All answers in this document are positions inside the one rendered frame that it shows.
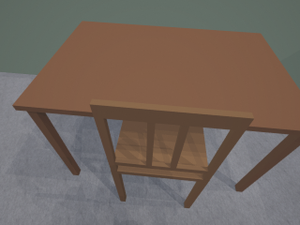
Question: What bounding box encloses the table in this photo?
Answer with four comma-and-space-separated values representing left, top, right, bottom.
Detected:
12, 21, 300, 192

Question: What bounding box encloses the chair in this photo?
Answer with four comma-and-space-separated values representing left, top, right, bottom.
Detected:
89, 98, 254, 208

